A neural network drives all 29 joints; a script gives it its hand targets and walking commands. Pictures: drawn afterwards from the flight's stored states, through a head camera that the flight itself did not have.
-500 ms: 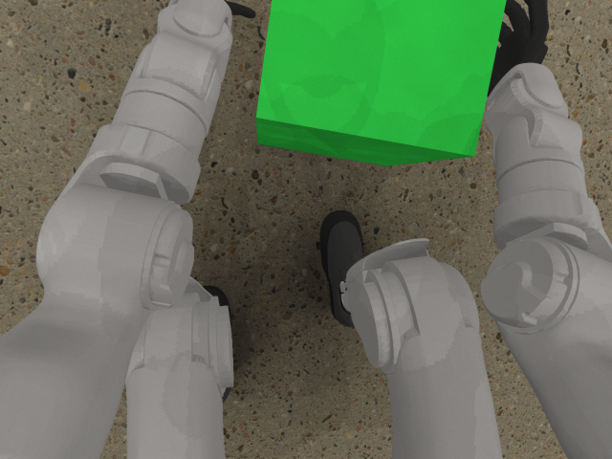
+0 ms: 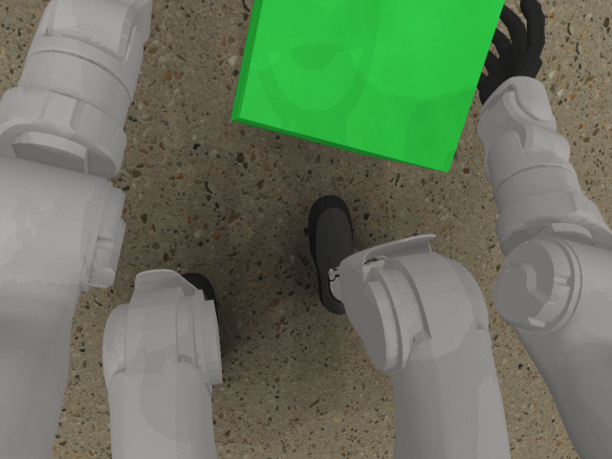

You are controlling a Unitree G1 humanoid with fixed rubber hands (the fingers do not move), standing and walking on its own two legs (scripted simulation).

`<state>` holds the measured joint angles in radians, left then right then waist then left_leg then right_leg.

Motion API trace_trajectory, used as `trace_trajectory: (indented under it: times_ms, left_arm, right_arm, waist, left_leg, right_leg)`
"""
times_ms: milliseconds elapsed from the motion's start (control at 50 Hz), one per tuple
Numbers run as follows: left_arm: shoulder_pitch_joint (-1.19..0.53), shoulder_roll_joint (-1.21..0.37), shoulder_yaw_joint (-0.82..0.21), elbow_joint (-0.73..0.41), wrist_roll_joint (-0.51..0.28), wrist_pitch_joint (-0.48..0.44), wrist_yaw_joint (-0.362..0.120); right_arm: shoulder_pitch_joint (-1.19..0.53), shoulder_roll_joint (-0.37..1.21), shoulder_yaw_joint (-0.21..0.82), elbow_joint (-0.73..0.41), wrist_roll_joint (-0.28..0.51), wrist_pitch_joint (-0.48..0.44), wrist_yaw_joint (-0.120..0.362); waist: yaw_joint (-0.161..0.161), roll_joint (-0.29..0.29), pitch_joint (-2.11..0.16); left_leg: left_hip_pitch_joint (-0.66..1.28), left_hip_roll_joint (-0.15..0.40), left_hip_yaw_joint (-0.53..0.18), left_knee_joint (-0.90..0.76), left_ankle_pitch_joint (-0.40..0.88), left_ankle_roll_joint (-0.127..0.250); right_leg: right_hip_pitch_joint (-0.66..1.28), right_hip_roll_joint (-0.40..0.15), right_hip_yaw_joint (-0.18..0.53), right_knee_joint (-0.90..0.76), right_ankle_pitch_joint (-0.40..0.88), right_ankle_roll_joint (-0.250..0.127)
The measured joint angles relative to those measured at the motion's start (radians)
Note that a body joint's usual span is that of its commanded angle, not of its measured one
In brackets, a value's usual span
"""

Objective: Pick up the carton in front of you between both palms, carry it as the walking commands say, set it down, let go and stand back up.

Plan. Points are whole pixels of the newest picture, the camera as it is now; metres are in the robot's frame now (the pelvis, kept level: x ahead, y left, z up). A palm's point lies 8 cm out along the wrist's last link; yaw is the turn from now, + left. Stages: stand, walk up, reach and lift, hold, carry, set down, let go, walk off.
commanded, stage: set down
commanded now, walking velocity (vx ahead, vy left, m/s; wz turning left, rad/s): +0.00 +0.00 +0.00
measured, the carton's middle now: (339, 57) +0.50 -0.12 -0.27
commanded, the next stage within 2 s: let go in 1.06 s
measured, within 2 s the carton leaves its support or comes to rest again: neither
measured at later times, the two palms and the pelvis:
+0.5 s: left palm out of the picture +0.61 +0.07 -0.04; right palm out of the picture +0.46 -0.28 -0.05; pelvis +0.00 -0.01 +0.07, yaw +1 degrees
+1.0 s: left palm out of the picture +0.61 +0.08 +0.10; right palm out of the picture +0.46 -0.28 +0.11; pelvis +0.03 -0.01 +0.20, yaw +2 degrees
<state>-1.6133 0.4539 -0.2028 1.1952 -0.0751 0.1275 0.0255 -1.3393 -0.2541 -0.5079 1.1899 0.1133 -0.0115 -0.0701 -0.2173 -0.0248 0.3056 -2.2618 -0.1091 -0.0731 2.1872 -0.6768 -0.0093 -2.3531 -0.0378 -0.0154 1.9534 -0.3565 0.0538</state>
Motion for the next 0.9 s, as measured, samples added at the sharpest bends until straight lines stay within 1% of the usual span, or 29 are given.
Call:
trace_trajectory:
  times_ms: [80, 140, 200, 240, 280, 340, 380, 480, 560, 680, 780, 900]
  left_arm:
    - [-0.010, 0.007, -0.032, -0.027, -0.030, -0.004, 0.000]
    - [0.001, 0.000, -0.021, -0.070, -0.017, 0.005, 0.011]
    - [0.028, -0.003, 0.007, -0.132, 0.008, 0.032, 0.023]
    - [0.046, 0.000, 0.030, -0.162, 0.019, 0.057, 0.026]
    - [0.058, 0.005, 0.054, -0.169, 0.018, 0.082, 0.024]
    - [0.068, 0.016, 0.084, -0.145, 0.000, 0.107, 0.010]
    - [0.072, 0.021, 0.104, -0.121, -0.010, 0.111, -0.003]
    - [0.083, 0.017, 0.157, -0.069, 0.002, 0.103, -0.036]
    - [0.106, 0.009, 0.188, -0.065, 0.033, 0.099, -0.052]
    - [0.173, -0.004, 0.197, -0.133, 0.065, 0.117, -0.060]
    - [0.232, -0.021, 0.198, -0.195, 0.083, 0.140, -0.061]
    - [0.279, -0.050, 0.222, -0.216, 0.113, 0.150, -0.064]
  right_arm:
    - [0.010, 0.000, 0.038, -0.050, 0.048, -0.003, -0.014]
    - [0.030, 0.015, 0.060, -0.120, 0.075, 0.010, -0.032]
    - [0.062, 0.045, 0.087, -0.226, 0.092, 0.038, -0.060]
    - [0.084, 0.067, 0.102, -0.293, 0.091, 0.065, -0.082]
    - [0.106, 0.086, 0.113, -0.346, 0.080, 0.095, -0.103]
    - [0.140, 0.105, 0.122, -0.401, 0.058, 0.133, -0.124]
    - [0.163, 0.113, 0.128, -0.427, 0.044, 0.150, -0.129]
    - [0.209, 0.126, 0.135, -0.467, 0.021, 0.177, -0.122]
    - [0.239, 0.140, 0.129, -0.493, 0.006, 0.191, -0.113]
    - [0.299, 0.162, 0.111, -0.546, -0.010, 0.209, -0.103]
    - [0.356, 0.171, 0.099, -0.585, -0.010, 0.223, -0.090]
    - [0.409, 0.175, 0.086, -0.604, -0.015, 0.230, -0.068]
  waist:
    - [0.000, -0.004, -0.012]
    - [-0.002, -0.010, -0.022]
    - [-0.002, -0.006, -0.033]
    - [-0.002, 0.007, -0.042]
    - [-0.002, 0.024, -0.056]
    - [-0.005, 0.052, -0.086]
    - [-0.008, 0.067, -0.110]
    - [-0.017, 0.084, -0.179]
    - [-0.021, 0.081, -0.229]
    - [-0.024, 0.071, -0.287]
    - [-0.026, 0.073, -0.327]
    - [-0.029, 0.086, -0.371]
  left_leg:
    - [-0.008, 0.009, -0.008, -0.013, 0.013, -0.011]
    - [-0.002, 0.018, -0.011, -0.020, 0.018, -0.017]
    - [0.021, 0.031, -0.004, -0.034, 0.018, -0.017]
    - [0.045, 0.040, 0.005, -0.052, 0.018, -0.014]
    - [0.072, 0.046, 0.015, -0.077, 0.019, -0.010]
    - [0.113, 0.052, 0.028, -0.127, 0.023, -0.005]
    - [0.137, 0.055, 0.035, -0.163, 0.027, -0.002]
    - [0.185, 0.061, 0.045, -0.245, 0.035, 0.002]
    - [0.217, 0.063, 0.048, -0.306, 0.043, 0.001]
    - [0.271, 0.060, 0.044, -0.406, 0.061, -0.001]
    - [0.330, 0.057, 0.034, -0.499, 0.080, -0.001]
    - [0.417, 0.057, 0.028, -0.622, 0.110, 0.004]
  right_leg:
    - [-0.008, 0.000, -0.013, -0.013, 0.013, -0.014]
    - [-0.006, 0.007, -0.016, -0.021, 0.025, -0.020]
    - [0.008, 0.020, -0.010, -0.034, 0.034, -0.023]
    - [0.025, 0.028, -0.002, -0.048, 0.037, -0.022]
    - [0.048, 0.034, 0.006, -0.068, 0.038, -0.021]
    - [0.084, 0.039, 0.019, -0.108, 0.037, -0.019]
    - [0.106, 0.042, 0.025, -0.136, 0.036, -0.018]
    - [0.150, 0.046, 0.036, -0.205, 0.035, -0.017]
    - [0.180, 0.046, 0.039, -0.257, 0.035, -0.019]
    - [0.239, 0.039, 0.037, -0.344, 0.036, -0.024]
    - [0.308, 0.032, 0.028, -0.433, 0.041, -0.026]
    - [0.405, 0.029, 0.024, -0.554, 0.058, -0.024]
